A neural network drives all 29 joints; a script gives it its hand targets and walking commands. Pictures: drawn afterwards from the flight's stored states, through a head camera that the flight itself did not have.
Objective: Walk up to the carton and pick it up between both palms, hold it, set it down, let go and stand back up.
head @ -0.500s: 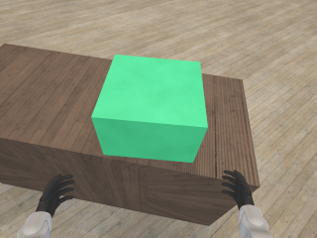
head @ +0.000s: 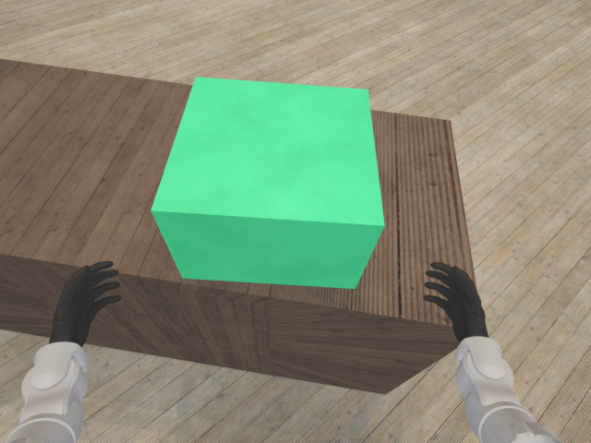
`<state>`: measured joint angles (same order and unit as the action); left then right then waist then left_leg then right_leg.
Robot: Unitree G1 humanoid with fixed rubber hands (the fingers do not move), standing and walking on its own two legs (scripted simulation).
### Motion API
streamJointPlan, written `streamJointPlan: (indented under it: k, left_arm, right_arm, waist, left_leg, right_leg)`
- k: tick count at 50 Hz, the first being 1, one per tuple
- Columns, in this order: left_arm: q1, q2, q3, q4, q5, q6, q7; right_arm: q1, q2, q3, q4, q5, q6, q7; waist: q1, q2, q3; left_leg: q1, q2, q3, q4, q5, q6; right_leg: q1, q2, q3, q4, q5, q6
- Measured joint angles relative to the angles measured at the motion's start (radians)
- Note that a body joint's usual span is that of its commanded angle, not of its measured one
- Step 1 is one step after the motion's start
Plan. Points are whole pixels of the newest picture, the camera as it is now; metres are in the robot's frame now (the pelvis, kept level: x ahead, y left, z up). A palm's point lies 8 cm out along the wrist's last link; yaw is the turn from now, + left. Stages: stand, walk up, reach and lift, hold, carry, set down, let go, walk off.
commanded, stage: reach and lift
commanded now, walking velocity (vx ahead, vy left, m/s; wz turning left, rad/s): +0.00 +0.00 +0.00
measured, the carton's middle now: (275, 183) +0.53 +0.05 -0.03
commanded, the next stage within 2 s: none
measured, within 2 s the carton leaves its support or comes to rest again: neither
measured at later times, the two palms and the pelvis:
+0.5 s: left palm (101, 252) +0.36 +0.29 +0.02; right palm (456, 270) +0.35 -0.23 +0.00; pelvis -0.03 +0.00 -0.01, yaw +0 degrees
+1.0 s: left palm (88, 206) +0.40 +0.30 +0.07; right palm (472, 217) +0.41 -0.24 +0.06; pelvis -0.04 -0.01 -0.01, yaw +2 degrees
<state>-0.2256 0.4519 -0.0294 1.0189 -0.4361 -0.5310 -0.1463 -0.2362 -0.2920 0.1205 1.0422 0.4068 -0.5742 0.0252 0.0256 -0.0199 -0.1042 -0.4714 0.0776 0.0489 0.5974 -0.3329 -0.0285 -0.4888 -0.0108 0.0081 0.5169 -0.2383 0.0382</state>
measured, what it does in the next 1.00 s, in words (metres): stands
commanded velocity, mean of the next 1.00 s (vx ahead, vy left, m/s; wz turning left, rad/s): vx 0.00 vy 0.00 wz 0.00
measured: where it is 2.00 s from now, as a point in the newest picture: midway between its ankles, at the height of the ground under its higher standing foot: outside the picture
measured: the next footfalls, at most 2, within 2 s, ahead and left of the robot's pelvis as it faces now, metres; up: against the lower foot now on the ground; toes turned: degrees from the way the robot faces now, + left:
none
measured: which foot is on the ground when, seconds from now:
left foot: down 0.00-1.00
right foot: down 0.00-1.00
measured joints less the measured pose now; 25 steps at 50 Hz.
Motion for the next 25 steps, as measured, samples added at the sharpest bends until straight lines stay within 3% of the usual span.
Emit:
streamJointPlan:
  k: [11, 18, 25]
  left_arm:
    - [-0.172, 0.034, -0.078, 0.120, -0.099, 0.021, 0.008]
    - [-0.349, 0.038, -0.108, 0.220, -0.091, 0.076, 0.005]
    - [-0.455, 0.021, -0.067, 0.238, -0.074, 0.112, -0.005]
  right_arm:
    - [-0.135, -0.031, 0.003, 0.019, 0.021, 0.094, 0.019]
    - [-0.298, -0.047, 0.045, 0.110, 0.084, 0.160, 0.003]
    - [-0.350, -0.038, 0.061, 0.045, 0.066, 0.193, -0.029]
  waist:
    - [-0.022, -0.015, -0.082]
    - [-0.034, 0.003, -0.084]
    - [-0.020, 0.014, -0.097]
  left_leg:
    - [-0.132, -0.008, 0.001, -0.012, 0.041, -0.003]
    - [-0.188, -0.001, -0.002, 0.010, 0.048, -0.001]
    - [-0.241, -0.005, 0.001, 0.009, 0.065, 0.003]
  right_leg:
    - [-0.139, -0.006, 0.003, 0.004, 0.031, -0.001]
    - [-0.187, 0.000, 0.002, 0.009, 0.049, -0.004]
    - [-0.243, -0.002, 0.007, 0.012, 0.064, 0.000]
